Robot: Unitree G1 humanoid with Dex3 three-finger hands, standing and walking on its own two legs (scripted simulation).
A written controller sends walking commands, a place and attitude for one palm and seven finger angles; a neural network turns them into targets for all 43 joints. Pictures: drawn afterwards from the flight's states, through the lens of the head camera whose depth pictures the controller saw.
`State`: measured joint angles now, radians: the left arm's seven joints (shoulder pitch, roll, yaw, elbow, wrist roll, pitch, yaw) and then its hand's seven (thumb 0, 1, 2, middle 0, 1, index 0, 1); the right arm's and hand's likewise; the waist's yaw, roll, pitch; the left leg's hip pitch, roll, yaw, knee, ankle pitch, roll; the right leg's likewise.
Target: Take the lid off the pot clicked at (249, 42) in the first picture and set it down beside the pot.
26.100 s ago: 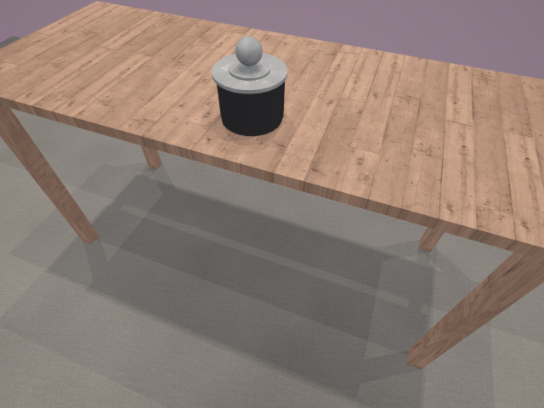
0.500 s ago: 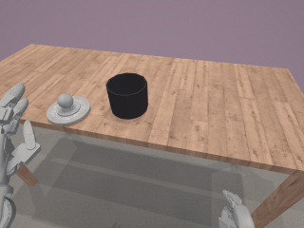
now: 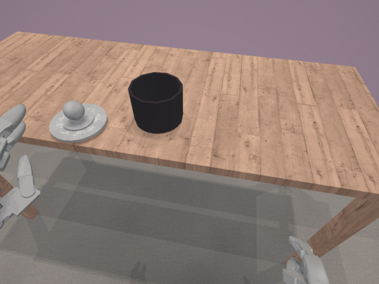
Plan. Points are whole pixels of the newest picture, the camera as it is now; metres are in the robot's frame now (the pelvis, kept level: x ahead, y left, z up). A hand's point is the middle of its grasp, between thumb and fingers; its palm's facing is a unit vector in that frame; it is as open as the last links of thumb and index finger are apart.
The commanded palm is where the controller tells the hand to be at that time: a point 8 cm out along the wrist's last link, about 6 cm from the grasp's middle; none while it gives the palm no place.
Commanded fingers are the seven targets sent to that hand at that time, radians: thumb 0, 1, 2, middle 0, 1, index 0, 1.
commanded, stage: step back with the hand held close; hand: left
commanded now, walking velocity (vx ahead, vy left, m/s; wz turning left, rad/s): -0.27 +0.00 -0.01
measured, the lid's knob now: (74, 110) +0.52 +0.36 +0.06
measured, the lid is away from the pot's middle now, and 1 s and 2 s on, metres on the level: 0.23 0.23 0.23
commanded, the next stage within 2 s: stop stepping back and stand still in 1.46 s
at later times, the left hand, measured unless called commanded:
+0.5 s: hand out of the picture +0.13 +0.25 +0.21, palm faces +0.42 -0.80 -0.44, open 7.4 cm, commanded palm +0.07 +0.30 +0.23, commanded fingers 0.00 0.90 0.90 -0.20 -0.30 -0.20 -0.30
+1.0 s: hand out of the picture +0.11 +0.27 +0.22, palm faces +0.41 -0.81 -0.42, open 7.4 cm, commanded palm +0.04 +0.31 +0.23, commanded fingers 0.00 0.90 0.90 -0.20 -0.30 -0.20 -0.30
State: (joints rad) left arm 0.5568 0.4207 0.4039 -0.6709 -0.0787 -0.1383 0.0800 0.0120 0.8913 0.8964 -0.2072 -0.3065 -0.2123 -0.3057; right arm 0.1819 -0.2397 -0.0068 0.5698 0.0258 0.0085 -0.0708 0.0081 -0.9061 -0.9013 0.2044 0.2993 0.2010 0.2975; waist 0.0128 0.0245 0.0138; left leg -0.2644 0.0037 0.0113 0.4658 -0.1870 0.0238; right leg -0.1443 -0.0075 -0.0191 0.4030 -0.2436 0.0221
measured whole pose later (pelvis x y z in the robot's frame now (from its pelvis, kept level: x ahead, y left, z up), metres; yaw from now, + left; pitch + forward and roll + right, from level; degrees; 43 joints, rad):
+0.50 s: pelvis -0.06 +0.02 -0.01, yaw +1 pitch +0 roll -4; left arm 0.55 0.43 0.44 -0.73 -0.05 -0.23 0.14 0.01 0.89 0.90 -0.21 -0.31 -0.21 -0.31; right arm 0.23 -0.21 0.00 0.59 0.02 -0.06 -0.08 0.01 -0.90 -0.90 0.21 0.30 0.20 0.30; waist 0.00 0.03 0.01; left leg -0.43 0.01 -0.01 0.59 -0.19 0.03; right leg -0.28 0.00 -0.04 0.48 -0.20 0.03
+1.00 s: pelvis -0.08 +0.03 -0.01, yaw +1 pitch +1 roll -4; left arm 0.50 0.47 0.48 -0.72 -0.07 -0.27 0.13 0.01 0.89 0.90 -0.21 -0.31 -0.22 -0.31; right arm 0.19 -0.19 -0.03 0.60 0.00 -0.07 -0.08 0.01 -0.91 -0.90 0.20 0.30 0.20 0.30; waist -0.02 0.01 0.00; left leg -0.46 0.00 -0.01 0.52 -0.08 0.07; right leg -0.29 0.07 0.02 0.63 -0.40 0.00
